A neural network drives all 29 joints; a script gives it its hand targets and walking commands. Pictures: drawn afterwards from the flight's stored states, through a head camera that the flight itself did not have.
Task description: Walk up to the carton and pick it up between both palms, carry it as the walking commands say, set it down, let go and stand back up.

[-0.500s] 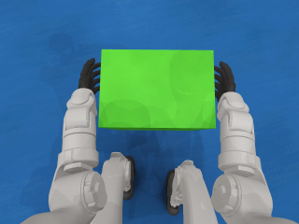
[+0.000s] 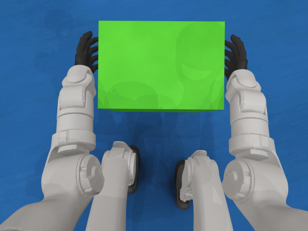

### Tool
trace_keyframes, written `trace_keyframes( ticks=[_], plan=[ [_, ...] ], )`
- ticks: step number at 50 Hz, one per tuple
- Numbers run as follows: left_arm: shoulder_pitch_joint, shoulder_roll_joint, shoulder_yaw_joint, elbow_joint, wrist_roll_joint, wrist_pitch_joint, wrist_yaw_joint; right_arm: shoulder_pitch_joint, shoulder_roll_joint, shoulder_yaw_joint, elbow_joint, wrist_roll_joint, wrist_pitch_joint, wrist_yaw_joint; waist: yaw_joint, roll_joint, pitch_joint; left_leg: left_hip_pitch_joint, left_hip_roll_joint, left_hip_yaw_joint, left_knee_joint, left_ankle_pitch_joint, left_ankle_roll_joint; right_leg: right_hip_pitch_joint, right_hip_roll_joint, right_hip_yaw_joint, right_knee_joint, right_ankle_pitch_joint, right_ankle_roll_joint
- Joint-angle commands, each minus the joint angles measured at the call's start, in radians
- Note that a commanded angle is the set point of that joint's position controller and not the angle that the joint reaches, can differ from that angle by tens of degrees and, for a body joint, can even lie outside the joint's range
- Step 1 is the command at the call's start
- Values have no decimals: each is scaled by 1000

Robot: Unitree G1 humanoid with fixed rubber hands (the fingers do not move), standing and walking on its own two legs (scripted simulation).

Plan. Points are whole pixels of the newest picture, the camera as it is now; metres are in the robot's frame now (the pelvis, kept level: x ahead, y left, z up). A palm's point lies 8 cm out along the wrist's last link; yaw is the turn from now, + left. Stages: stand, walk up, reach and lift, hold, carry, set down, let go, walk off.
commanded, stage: set down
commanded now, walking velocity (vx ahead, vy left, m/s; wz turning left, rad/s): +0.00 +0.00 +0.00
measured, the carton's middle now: (159, 77) +0.49 +0.04 -0.17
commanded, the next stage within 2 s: none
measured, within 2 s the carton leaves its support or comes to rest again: rests again in 1.56 s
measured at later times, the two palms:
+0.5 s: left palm (98, 71) +0.50 +0.21 -0.18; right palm (221, 75) +0.52 -0.14 -0.18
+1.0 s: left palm (105, 72) +0.52 +0.22 -0.26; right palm (211, 79) +0.53 -0.14 -0.27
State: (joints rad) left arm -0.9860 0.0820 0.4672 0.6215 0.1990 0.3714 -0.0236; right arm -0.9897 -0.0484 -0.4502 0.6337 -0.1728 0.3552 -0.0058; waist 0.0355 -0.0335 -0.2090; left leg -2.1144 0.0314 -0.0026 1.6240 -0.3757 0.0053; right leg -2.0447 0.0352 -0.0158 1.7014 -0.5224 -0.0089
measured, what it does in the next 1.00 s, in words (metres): lowers itself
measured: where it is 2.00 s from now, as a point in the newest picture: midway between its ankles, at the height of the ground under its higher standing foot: (156, 185)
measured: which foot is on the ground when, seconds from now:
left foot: down 0.00-1.00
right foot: down 0.00-1.00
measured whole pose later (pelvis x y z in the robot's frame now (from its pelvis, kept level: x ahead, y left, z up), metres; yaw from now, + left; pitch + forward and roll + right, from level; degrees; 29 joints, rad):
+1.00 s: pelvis -0.01 +0.00 -0.12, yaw +0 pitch +45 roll +0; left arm -1.31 0.30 0.27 0.90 -0.03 0.24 0.05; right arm -1.28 -0.23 -0.26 0.85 0.04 0.24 -0.11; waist 0.04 -0.02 0.15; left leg -2.38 0.03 0.00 2.03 -0.43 0.01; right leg -2.30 0.04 -0.01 2.12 -0.60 0.00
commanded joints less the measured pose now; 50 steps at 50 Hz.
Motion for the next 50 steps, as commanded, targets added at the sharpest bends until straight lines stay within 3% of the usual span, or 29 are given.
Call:
trace_keyframes(
  ticks=[1, 21, 44, 50],
  plan=[
    [-598, -877, -517, 17, -168, -19, -272, -628, 872, 508, 7, 158, -21, 268, 27, 8, -988, 730, -139, 45, -62, 172, -10, 338, 119, -29, -169, 174, 25],
    [-727, -810, -577, 4, -242, -58, -232, -752, 814, 577, -18, 244, -58, 247, 22, 26, -1046, 690, -125, 50, 117, 249, -12, 221, 110, -47, 11, 201, 23],
    [-861, -670, -568, 99, -302, -148, -198, -879, 705, 584, 68, 304, -134, 197, 32, 12, -874, 572, -97, 51, 304, 228, -5, 185, 94, -34, 185, 183, 25],
    [-877, -697, -590, 124, -366, -169, -189, -938, 689, 627, 22, 344, -162, 179, 8, 9, -938, 609, -100, 46, 358, 292, -3, 242, 90, -34, 234, 246, 22]
  ],
)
